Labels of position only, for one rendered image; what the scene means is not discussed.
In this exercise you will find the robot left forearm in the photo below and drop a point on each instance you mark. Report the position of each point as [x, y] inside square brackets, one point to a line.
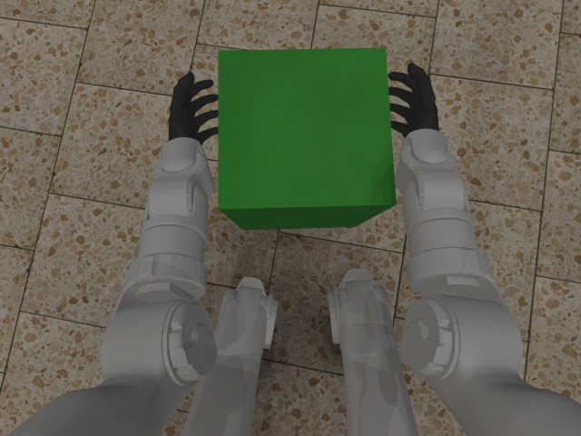
[170, 258]

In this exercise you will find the carton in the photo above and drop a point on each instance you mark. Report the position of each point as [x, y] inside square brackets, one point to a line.
[304, 137]

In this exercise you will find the right robot hand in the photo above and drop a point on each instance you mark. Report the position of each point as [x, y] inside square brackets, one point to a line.
[423, 112]

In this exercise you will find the right robot upper arm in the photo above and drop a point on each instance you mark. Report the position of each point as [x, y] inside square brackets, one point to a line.
[470, 352]

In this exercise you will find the robot shin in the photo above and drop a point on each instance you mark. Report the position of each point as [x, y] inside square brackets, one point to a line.
[364, 274]
[245, 281]

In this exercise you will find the left robot upper arm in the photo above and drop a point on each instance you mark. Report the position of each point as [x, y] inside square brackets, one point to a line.
[152, 355]

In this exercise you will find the left robot hand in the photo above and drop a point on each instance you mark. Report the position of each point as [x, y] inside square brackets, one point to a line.
[182, 122]

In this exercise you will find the robot left shin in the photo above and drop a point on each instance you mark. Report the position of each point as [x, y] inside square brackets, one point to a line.
[245, 281]

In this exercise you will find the robot right shin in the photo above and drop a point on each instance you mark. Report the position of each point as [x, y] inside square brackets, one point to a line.
[364, 274]

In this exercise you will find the robot right forearm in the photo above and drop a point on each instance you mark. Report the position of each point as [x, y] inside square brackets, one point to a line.
[443, 249]

